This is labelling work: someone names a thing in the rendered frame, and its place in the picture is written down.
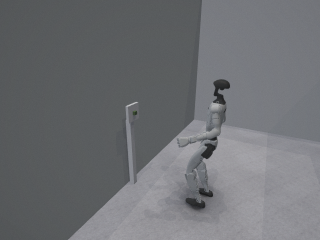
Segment robot left thigh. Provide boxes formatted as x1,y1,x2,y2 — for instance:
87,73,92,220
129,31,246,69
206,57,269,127
186,144,213,178

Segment robot left hand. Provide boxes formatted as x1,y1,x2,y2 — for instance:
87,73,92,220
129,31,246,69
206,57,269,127
177,137,190,148

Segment robot right upper arm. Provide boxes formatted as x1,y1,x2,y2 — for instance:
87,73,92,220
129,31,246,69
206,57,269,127
222,112,226,124

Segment robot left forearm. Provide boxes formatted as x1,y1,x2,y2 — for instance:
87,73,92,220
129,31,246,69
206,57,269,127
188,129,219,144

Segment panel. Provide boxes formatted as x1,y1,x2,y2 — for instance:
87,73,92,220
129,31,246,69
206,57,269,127
125,102,139,184

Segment robot right thigh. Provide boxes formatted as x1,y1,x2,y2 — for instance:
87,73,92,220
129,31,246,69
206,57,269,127
197,140,206,171

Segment robot left upper arm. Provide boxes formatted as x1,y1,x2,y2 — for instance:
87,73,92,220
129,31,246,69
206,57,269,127
210,104,221,137

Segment robot thigh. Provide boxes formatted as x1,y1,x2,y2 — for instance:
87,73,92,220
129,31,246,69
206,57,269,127
186,144,213,178
197,140,206,171

